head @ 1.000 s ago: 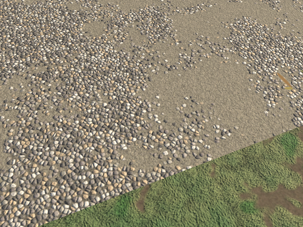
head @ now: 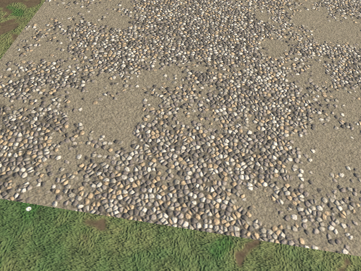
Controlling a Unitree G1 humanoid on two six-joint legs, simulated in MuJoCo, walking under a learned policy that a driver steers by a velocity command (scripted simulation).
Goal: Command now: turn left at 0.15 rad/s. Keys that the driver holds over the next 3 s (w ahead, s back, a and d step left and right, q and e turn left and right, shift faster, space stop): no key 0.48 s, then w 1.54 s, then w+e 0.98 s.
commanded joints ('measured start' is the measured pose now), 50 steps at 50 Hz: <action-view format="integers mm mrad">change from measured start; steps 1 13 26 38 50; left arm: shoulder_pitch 16 -24 17 -27 -187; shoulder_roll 56 56 62 79 -16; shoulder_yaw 11 -12 -11 29 1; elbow -31 58 199 199 114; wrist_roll -2 -4 -5 -5 21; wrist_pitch -3 -62 -62 -85 -100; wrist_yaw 0 15 29 6 -43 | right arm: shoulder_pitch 5 45 109 294 402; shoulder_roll -137 -125 -104 -58 -60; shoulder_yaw -29 -20 -12 -27 -16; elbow -29 102 269 302 336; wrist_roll -2 -1 -1 -10 -2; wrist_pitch -17 -17 -21 -77 -127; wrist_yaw -8 -13 -22 10 -6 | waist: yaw -22 -34 -23 -132 -61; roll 167 -31 26 -5 121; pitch -80 -27 -33 43 45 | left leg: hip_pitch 61 20 -26 186 225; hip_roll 230 97 70 -5 239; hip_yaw -141 -118 -83 98 -125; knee -85 -67 -55 14 -262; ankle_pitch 505 87 -95 -90 364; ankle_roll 123 -3 -8 20 111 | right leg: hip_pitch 20 189 238 -94 -396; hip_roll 3 -80 -44 -91 -30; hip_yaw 7 120 114 157 -58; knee -69 -545 -567 -557 107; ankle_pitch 22 321 39 -187 257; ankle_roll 8 -63 -98 -184 -59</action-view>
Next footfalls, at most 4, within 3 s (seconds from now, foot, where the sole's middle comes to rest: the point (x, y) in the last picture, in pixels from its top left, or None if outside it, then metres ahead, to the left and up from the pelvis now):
0.18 right None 0.03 -0.13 -0.78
1.24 right None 0.43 -0.07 -0.78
1.78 left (156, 205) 0.73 0.10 -0.78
2.36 right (199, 151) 1.02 -0.08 -0.78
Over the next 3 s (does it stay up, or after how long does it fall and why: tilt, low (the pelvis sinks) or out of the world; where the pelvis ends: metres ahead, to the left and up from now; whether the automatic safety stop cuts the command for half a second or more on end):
stays up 1.23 -0.05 -0.02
